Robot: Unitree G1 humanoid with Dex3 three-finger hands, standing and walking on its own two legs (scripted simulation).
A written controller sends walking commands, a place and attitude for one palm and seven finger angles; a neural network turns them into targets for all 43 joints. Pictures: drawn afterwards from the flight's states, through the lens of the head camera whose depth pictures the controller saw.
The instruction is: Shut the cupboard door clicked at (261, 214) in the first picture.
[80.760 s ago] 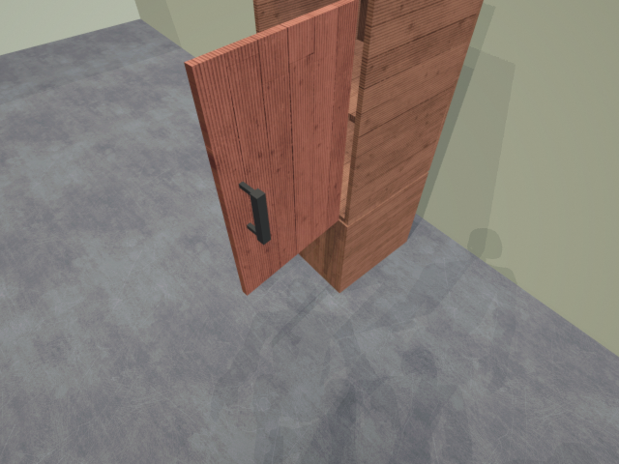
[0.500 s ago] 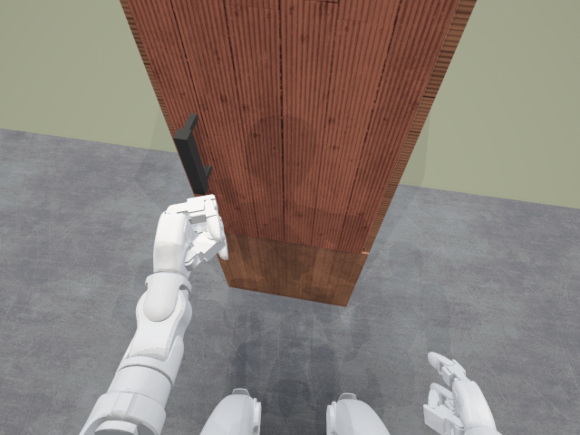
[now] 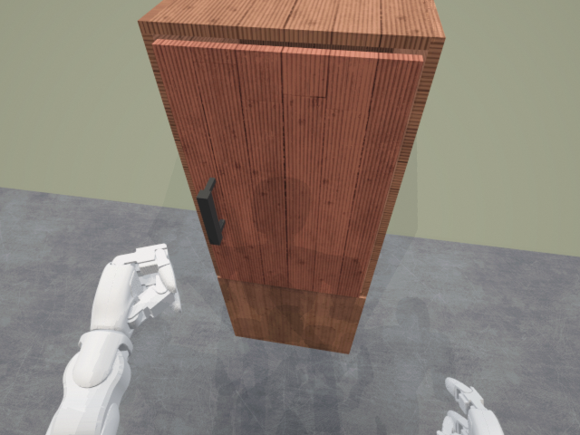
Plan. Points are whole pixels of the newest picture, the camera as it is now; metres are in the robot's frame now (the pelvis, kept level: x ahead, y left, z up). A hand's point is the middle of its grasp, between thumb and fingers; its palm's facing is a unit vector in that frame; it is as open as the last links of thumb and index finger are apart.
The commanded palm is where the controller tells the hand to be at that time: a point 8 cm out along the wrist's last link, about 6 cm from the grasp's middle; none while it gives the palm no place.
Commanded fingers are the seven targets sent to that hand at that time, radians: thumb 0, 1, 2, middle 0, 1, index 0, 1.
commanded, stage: draw the hand back to the body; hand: left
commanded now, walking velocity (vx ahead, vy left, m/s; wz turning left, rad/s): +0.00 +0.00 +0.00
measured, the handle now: (213, 211) +0.51 +0.17 -0.02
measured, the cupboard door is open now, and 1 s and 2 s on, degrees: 0 0 0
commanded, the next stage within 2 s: step back with the hand held close in 1.00 s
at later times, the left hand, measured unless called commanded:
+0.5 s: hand (33, 290) +0.23 +0.27 +0.17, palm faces +0.40 -0.84 -0.36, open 5.1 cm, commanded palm +0.18 +0.31 +0.19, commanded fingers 0.00 0.90 0.90 -0.34 -0.45 -0.34 -0.45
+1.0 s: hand (4, 299) +0.21 +0.27 +0.19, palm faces +0.46 -0.80 -0.39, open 7.4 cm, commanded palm +0.16 +0.31 +0.21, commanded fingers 0.00 0.90 0.90 -0.20 -0.30 -0.20 -0.30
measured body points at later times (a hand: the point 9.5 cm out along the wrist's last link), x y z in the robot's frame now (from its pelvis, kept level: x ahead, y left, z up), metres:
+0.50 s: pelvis +0.03 +0.02 +0.04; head +0.00 +0.00 +0.48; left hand +0.20 +0.31 +0.19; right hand +0.22 -0.18 -0.04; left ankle +0.01 +0.11 -0.70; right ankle +0.01 -0.11 -0.70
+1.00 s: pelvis +0.02 +0.01 +0.04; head -0.01 -0.01 +0.49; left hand +0.18 +0.31 +0.21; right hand +0.20 -0.21 -0.05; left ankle +0.01 +0.11 -0.70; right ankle +0.01 -0.11 -0.70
